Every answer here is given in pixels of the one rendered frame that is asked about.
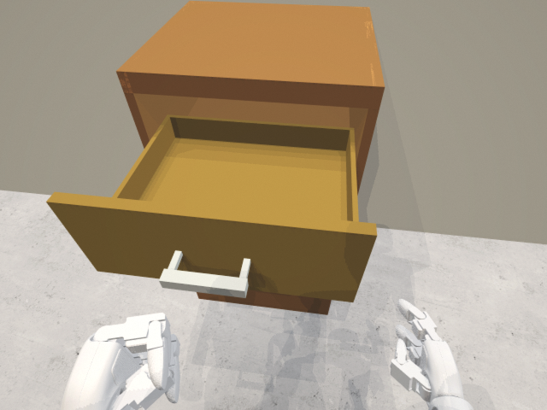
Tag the handle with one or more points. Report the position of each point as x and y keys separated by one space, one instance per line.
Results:
x=172 y=278

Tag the cabinet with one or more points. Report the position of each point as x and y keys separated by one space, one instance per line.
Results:
x=288 y=63

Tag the drawer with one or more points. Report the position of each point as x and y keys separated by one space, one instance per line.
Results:
x=282 y=195

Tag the robot right hand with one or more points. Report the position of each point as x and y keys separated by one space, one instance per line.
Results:
x=429 y=356

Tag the robot left hand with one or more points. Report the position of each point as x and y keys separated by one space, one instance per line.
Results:
x=112 y=357

